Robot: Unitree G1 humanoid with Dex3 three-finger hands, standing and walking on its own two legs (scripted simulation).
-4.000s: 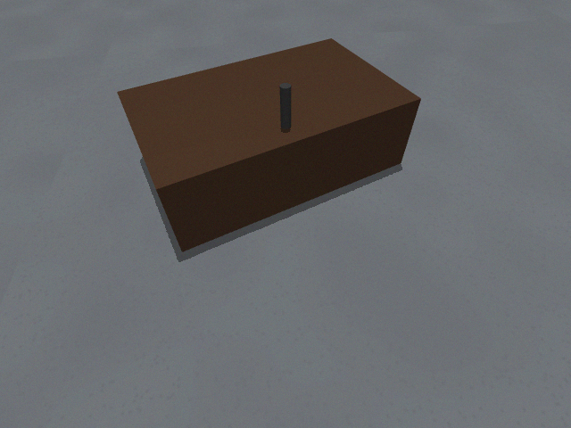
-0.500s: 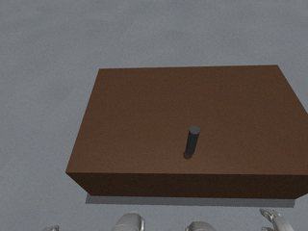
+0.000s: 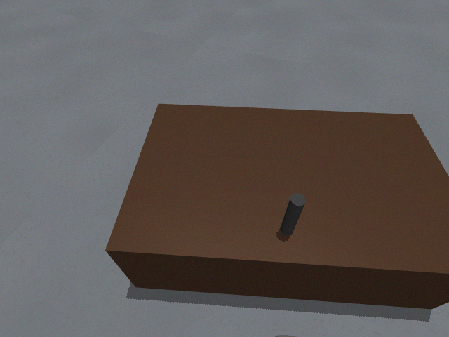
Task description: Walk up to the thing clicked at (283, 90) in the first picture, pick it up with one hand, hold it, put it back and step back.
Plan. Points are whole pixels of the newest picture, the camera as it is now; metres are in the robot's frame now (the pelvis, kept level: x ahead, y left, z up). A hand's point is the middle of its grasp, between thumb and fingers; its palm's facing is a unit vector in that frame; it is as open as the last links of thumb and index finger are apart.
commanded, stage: walk up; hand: right
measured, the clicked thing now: (291, 215) +0.49 -0.19 -0.27
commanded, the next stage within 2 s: stand in 1.10 s
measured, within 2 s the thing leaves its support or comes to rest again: neither
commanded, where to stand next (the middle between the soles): +0.08 +0.01 m, yaw -4 degrees
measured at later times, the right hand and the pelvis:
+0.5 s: hand out of the picture +0.10 -0.26 -0.14, palm faces +0.01 +0.94 -0.35, open 7.4 cm; pelvis +0.01 +0.00 +0.02, yaw -1 degrees
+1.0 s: hand out of the picture +0.08 -0.26 -0.13, palm faces +0.04 +0.94 -0.34, open 7.4 cm; pelvis +0.02 +0.01 +0.02, yaw -3 degrees
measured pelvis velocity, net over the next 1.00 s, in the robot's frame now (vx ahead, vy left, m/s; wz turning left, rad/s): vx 0.02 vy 0.01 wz -0.05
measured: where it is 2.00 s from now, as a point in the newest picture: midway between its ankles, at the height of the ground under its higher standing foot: outside the picture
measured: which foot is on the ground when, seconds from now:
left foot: down 0.00-1.00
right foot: down 0.00-1.00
